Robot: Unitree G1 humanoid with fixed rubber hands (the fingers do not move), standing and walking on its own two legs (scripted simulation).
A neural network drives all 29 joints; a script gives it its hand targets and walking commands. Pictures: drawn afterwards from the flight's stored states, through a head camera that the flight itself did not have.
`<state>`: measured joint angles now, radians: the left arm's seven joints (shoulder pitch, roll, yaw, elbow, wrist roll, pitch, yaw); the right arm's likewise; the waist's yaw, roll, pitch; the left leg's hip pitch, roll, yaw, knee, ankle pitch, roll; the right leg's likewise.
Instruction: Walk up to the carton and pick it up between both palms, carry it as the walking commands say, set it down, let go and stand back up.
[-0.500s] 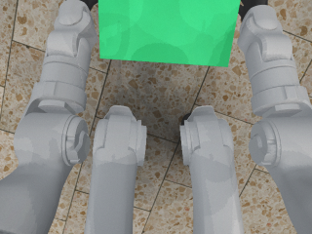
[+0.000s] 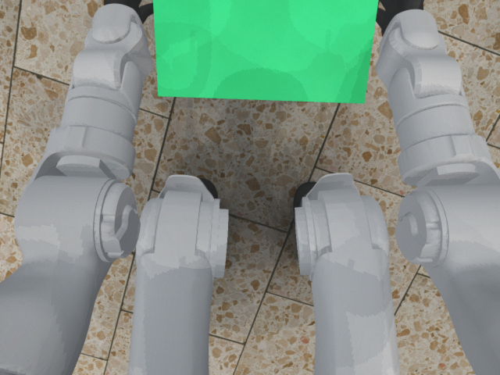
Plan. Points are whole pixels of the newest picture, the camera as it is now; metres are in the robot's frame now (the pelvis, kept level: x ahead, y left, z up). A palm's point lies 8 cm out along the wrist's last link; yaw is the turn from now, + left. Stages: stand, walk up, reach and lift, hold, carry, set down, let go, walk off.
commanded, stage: set down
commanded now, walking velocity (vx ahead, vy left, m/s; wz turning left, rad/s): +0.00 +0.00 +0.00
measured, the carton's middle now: (260, 0) +0.56 -0.01 -0.25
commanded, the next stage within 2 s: none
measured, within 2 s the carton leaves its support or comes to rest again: rests again in 0.34 s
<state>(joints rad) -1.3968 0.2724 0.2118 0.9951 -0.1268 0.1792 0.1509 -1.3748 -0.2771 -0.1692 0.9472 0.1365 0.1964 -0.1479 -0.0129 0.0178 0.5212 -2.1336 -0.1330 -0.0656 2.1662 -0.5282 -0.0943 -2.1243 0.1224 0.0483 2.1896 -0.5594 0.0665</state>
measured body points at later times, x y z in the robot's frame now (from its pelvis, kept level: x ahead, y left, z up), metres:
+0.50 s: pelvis +0.03 +0.01 -0.01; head +0.38 -0.01 +0.27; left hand +0.54 +0.16 -0.20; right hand +0.54 -0.17 -0.19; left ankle +0.14 +0.13 -0.34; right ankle +0.13 -0.12 -0.34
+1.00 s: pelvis +0.02 +0.00 -0.01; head +0.37 -0.01 +0.27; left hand +0.53 +0.16 -0.20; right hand +0.54 -0.17 -0.19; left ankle +0.14 +0.13 -0.34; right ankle +0.13 -0.12 -0.34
